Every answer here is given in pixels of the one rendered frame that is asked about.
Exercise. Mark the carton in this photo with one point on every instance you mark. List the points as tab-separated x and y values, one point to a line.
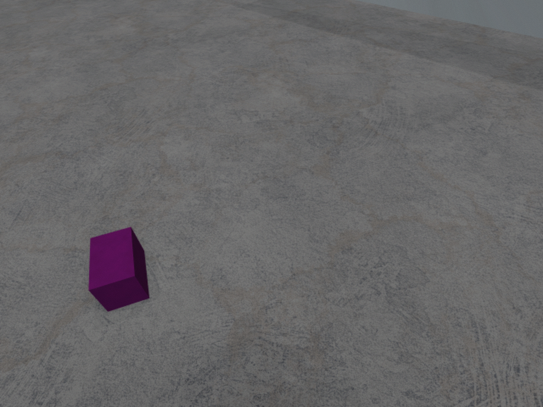
117	269

